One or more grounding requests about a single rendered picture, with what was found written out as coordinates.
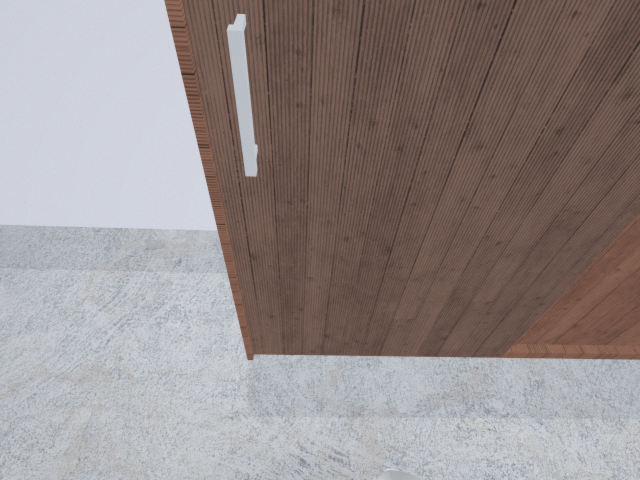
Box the wardrobe door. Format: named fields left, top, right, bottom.
left=514, top=214, right=640, bottom=346
left=182, top=0, right=640, bottom=357

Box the handle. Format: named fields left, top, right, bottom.
left=227, top=14, right=258, bottom=177

